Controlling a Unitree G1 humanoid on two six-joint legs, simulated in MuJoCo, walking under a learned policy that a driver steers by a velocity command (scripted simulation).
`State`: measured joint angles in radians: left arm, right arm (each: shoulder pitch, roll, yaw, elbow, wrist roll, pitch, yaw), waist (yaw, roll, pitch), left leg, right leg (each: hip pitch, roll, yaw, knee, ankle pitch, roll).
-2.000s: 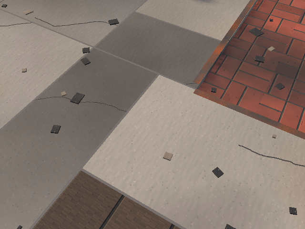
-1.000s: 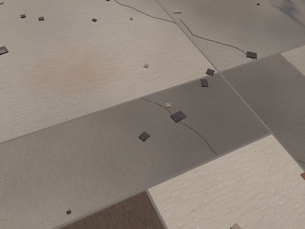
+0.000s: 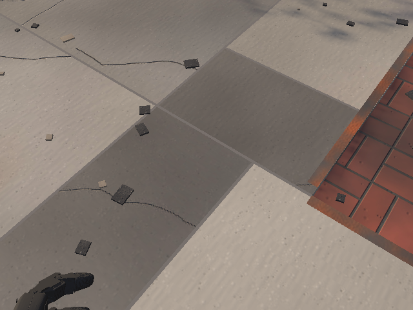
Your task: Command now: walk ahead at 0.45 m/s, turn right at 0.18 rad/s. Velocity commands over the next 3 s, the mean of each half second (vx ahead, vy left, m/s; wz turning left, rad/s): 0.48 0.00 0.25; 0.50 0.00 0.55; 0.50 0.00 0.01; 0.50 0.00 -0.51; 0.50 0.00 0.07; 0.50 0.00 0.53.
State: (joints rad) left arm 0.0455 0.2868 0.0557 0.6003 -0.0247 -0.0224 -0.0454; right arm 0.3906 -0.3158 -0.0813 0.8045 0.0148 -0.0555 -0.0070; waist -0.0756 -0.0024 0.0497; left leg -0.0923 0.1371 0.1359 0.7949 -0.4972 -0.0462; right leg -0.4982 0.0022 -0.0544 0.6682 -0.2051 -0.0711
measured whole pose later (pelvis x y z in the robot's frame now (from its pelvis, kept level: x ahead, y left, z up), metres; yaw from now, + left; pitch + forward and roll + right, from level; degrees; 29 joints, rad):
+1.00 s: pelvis +0.57 +0.05 +0.01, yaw +29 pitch +2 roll -1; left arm 0.07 0.28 0.04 0.65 0.01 -0.12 -0.02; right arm 0.36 -0.31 -0.08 0.71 0.02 -0.03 -0.01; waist -0.06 0.01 0.01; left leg -0.16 -0.09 -0.24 0.74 -0.52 0.04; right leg -0.47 0.03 0.03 0.54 -0.11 0.00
